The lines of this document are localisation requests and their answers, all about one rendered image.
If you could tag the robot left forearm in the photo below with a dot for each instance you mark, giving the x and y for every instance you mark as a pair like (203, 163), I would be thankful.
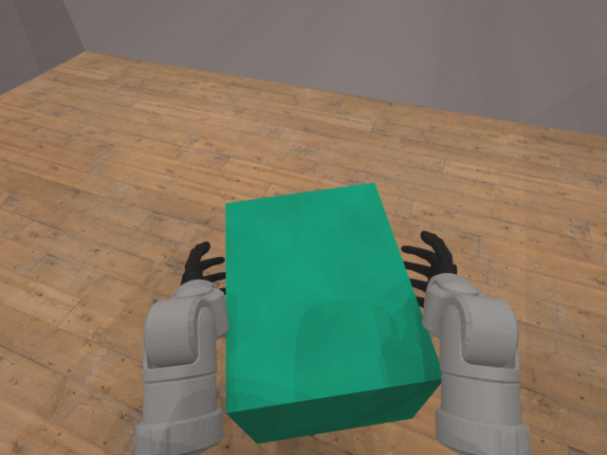
(180, 413)

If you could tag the robot right forearm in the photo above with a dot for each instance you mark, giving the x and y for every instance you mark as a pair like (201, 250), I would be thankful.
(480, 411)

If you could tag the robot right hand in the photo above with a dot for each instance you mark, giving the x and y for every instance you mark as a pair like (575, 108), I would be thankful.
(441, 261)

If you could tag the robot left hand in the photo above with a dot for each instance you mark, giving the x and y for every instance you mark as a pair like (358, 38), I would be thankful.
(194, 268)

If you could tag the carton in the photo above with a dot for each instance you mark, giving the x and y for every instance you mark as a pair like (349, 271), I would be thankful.
(325, 329)

